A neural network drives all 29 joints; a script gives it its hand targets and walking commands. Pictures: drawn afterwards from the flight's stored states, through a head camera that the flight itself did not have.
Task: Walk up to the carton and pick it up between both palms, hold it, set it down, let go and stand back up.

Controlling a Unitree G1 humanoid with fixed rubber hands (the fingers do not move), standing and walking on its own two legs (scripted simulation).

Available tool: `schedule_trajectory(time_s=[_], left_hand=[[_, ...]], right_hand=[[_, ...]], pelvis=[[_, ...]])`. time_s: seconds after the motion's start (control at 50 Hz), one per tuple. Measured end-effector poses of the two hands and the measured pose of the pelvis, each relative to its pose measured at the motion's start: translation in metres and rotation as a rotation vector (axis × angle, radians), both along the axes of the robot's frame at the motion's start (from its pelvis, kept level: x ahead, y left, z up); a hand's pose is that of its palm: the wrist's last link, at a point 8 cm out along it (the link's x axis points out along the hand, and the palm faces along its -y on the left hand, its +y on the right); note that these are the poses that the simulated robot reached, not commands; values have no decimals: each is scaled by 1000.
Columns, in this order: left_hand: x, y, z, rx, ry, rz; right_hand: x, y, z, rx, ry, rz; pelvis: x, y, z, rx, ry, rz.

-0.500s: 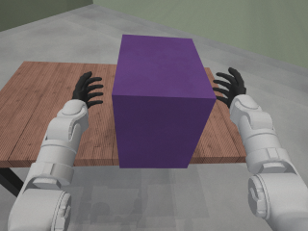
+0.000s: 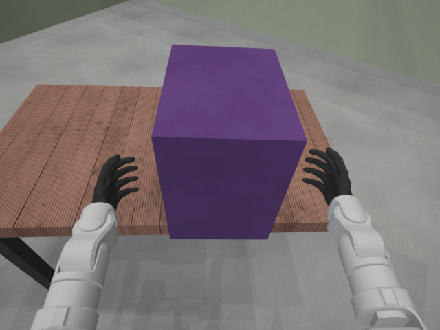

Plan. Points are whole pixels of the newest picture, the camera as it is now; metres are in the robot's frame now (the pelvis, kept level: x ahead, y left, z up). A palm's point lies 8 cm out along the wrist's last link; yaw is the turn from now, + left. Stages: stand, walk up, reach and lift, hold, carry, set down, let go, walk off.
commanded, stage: set down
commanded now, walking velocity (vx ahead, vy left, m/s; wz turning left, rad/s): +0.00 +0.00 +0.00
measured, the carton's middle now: (221, 145) +0.49 -0.02 +0.08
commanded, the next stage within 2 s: none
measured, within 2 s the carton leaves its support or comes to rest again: neither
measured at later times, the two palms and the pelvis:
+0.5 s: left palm (102, 254) +0.27 +0.19 +0.02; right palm (346, 247) +0.27 -0.23 +0.04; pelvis +0.00 +0.00 +0.00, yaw +0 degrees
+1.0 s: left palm (95, 282) +0.24 +0.20 +0.00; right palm (335, 279) +0.23 -0.21 +0.01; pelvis +0.02 +0.01 +0.00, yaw -1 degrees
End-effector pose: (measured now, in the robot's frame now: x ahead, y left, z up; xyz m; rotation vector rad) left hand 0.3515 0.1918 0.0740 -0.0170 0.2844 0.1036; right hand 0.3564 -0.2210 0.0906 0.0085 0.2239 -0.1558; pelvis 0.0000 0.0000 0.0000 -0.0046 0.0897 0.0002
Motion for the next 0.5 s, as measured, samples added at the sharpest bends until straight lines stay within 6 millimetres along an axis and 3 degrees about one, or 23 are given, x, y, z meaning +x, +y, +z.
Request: schedule_trajectory(time_s=[0.26, 0.5], left_hand=[[-32, -6, -16, 5, -33, 7], [-78, 2, -52, 18, -35, 49]], right_hand=[[-39, -8, -17, -14, -23, -2], [-84, -10, -51, -22, 17, 5]], pelvis=[[1, -3, 2, 6, -47, -5], [3, -2, 3, 8, -58, -9]])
